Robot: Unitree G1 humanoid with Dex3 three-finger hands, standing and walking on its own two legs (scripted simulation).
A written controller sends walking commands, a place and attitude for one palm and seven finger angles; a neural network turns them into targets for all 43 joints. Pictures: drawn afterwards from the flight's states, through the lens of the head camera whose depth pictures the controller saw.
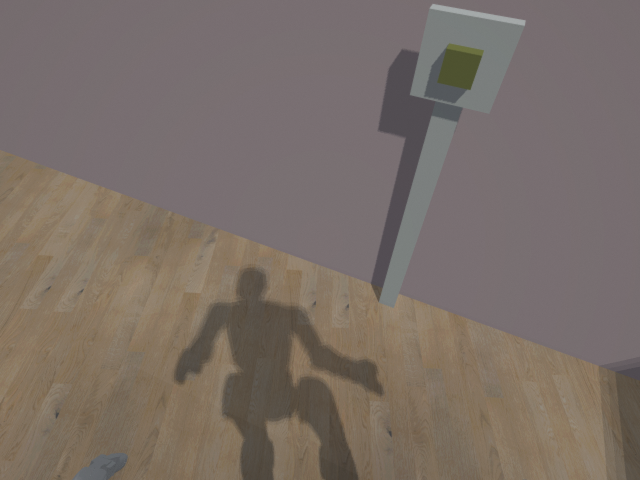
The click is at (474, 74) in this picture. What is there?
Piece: button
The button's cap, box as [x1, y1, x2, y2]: [437, 43, 483, 89]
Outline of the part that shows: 449,43 445,52 437,82 470,89 483,50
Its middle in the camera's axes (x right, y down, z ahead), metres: +0.27 -0.33 +0.75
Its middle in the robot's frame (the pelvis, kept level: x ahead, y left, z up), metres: +0.82 -0.22 +0.15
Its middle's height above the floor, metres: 0.92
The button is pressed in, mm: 0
